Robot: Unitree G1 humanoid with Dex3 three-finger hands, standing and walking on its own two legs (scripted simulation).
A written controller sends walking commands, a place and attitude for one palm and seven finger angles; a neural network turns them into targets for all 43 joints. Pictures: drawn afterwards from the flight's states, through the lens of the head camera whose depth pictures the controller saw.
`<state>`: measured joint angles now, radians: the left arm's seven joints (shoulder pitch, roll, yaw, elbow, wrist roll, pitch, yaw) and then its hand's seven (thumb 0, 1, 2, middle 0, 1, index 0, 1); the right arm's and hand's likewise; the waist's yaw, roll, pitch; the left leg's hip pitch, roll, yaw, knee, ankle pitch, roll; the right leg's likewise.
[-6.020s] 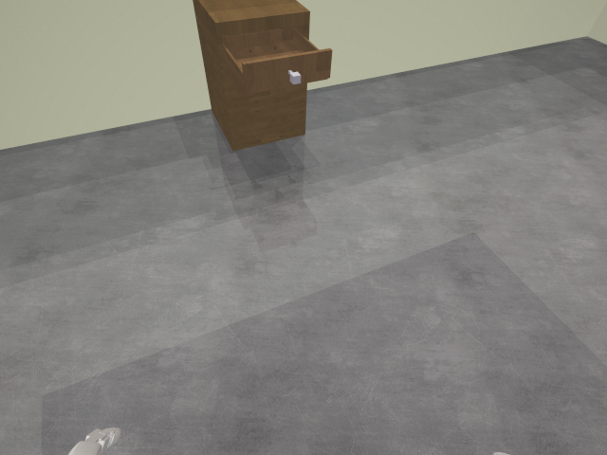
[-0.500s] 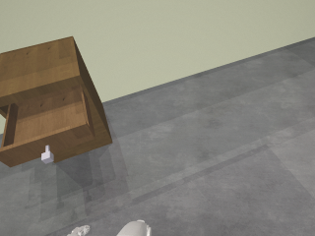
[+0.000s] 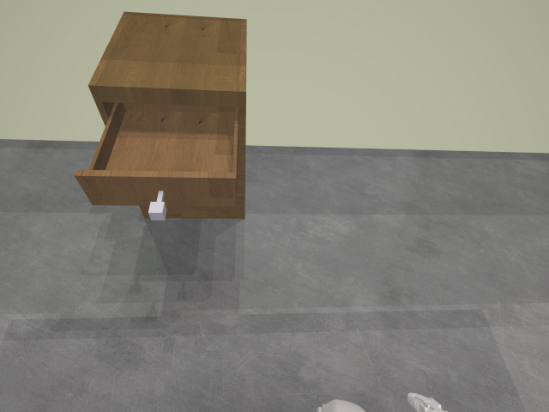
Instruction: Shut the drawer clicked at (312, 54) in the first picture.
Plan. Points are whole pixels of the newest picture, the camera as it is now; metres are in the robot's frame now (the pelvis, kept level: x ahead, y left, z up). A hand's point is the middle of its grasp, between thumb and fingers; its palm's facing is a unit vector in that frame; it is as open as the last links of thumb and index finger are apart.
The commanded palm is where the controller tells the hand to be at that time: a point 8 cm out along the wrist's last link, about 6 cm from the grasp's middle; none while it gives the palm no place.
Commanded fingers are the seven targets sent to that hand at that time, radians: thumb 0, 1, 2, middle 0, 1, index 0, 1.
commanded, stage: turn to face it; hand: left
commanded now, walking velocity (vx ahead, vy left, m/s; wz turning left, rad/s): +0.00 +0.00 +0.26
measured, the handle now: (159, 204) +0.57 +0.33 -0.23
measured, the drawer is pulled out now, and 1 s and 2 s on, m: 0.28 0.28 0.28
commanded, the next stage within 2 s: take the last steps up to it in 0.06 s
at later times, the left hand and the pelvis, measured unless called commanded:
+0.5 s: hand out of the picture +0.01 +0.14 -0.15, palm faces +0.18 -0.95 -0.25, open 7.4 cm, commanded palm none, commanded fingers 0.00 0.90 0.90 -0.20 -0.30 -0.20 -0.30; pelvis +0.03 -0.04 +0.01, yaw +7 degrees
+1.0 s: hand out of the picture +0.08 +0.25 -0.18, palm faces +0.23 -0.96 -0.17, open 7.4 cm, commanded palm none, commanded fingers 0.00 0.90 0.90 -0.20 -0.30 -0.20 -0.30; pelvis +0.16 +0.08 +0.00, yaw +8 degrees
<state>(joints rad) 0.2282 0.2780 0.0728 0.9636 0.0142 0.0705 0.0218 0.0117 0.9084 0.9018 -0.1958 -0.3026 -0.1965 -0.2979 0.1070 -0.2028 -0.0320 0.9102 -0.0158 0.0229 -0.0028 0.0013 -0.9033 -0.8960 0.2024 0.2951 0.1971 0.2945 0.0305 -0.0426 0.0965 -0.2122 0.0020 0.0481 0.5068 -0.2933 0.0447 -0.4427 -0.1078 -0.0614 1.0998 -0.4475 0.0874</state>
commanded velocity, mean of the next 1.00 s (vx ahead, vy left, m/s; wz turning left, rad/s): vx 0.25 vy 0.04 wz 0.08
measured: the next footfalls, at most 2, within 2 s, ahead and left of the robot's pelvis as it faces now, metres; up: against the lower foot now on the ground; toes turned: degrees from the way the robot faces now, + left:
right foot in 0.30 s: +0.04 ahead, -0.13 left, +0.00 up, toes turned +0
left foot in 0.84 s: +0.20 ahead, +0.18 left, +0.00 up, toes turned +17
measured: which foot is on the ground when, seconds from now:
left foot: down 0.00-0.30, up 0.32-0.82, down 0.84-1.00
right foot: up 0.00-0.28, down 0.30-0.84, up 0.86-1.00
